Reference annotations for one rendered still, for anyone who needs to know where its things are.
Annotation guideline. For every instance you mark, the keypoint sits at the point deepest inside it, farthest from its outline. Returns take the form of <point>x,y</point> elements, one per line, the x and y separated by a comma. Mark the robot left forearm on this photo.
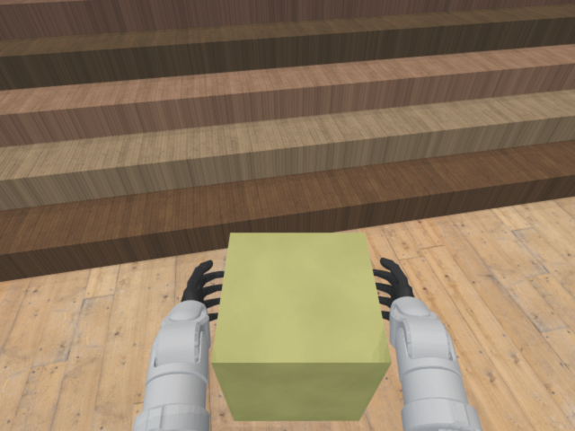
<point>177,375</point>

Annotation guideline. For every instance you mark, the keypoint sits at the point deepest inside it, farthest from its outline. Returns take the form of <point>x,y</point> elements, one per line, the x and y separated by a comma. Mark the carton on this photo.
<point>300,334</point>

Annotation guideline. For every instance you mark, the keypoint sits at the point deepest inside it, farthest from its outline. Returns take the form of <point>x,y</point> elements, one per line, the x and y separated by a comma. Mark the right robot hand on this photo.
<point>399,284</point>

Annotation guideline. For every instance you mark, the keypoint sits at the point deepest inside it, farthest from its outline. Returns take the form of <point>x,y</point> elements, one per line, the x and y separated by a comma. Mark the left robot hand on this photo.
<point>195,290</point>

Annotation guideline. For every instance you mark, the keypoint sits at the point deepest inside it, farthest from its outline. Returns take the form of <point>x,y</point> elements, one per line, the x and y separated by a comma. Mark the robot right forearm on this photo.
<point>432,386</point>

